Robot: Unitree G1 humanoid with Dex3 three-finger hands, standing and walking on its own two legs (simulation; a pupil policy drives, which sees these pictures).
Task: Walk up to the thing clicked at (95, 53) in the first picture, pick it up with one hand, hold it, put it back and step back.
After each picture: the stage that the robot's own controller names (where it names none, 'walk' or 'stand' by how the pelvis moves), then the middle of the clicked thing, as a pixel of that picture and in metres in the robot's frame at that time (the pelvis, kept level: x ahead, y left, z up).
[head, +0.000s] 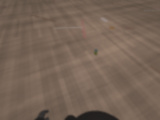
stand; (95, 52) +1.41 -0.15 -0.72
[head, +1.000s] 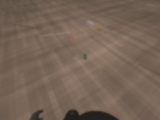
walk; (85, 56) +1.29 +0.12 -0.70
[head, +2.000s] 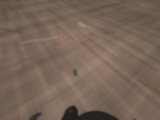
walk; (75, 72) +0.81 +0.24 -0.70
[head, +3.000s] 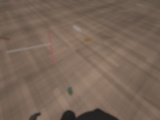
walk; (70, 90) +0.48 +0.21 -0.70
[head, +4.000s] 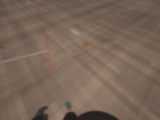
stand; (68, 105) +0.28 +0.24 -0.71
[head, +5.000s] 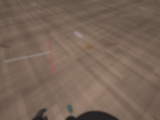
stand; (69, 108) +0.27 +0.19 -0.72
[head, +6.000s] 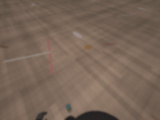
stand; (68, 107) +0.28 +0.21 -0.73
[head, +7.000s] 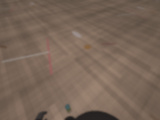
stand; (68, 107) +0.27 +0.22 -0.73
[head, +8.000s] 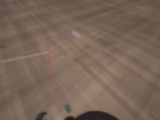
go down; (67, 108) +0.27 +0.22 -0.73
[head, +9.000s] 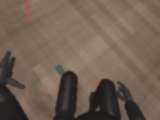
go down; (60, 69) +0.34 +0.26 -0.36
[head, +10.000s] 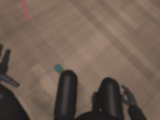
go down; (59, 69) +0.34 +0.27 -0.31
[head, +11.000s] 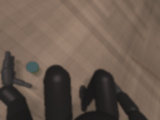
close in; (33, 68) +0.31 +0.30 -0.22
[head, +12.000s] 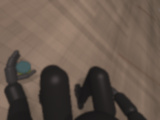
close; (24, 69) +0.32 +0.30 -0.20
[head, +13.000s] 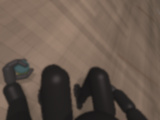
lift; (23, 69) +0.31 +0.31 -0.21
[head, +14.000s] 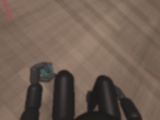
lift; (47, 72) +0.28 +0.28 -0.09
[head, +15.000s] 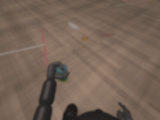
lift; (62, 73) +0.33 +0.18 +0.04
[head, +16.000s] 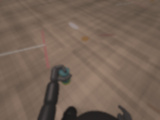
hold; (65, 76) +0.32 +0.17 +0.00
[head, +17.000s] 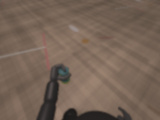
hold; (64, 75) +0.33 +0.17 +0.01
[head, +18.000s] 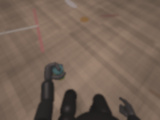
crouch; (59, 72) +0.34 +0.21 -0.05
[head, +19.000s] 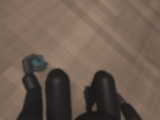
lower; (40, 64) +0.35 +0.29 -0.17
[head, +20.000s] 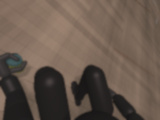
lower; (16, 64) +0.36 +0.32 -0.21
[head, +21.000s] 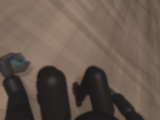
lower; (19, 63) +0.34 +0.32 -0.21
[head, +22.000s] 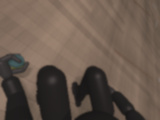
lower; (18, 64) +0.34 +0.32 -0.21
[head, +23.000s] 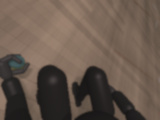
lower; (18, 65) +0.33 +0.32 -0.21
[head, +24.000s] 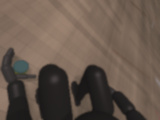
withdraw; (21, 68) +0.32 +0.29 -0.22
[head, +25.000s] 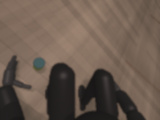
stand; (38, 64) +0.33 +0.28 -0.22
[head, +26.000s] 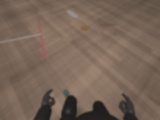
stand; (66, 93) +0.31 +0.21 -0.59
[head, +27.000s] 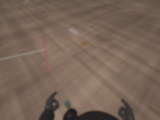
stand; (67, 104) +0.31 +0.21 -0.66
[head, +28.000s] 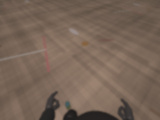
stand; (67, 105) +0.30 +0.21 -0.67
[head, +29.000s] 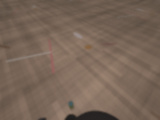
stand; (71, 104) +0.33 +0.20 -0.72
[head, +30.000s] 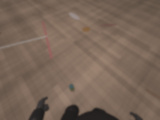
walk; (71, 87) +0.40 +0.19 -0.70
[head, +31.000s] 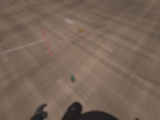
walk; (72, 78) +0.61 +0.24 -0.70
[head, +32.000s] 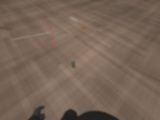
stand; (73, 64) +0.93 +0.24 -0.70
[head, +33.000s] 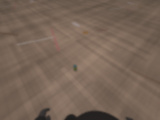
stand; (75, 67) +0.94 +0.23 -0.72
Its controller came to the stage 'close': yes
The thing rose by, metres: 0.71
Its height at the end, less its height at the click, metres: +0.00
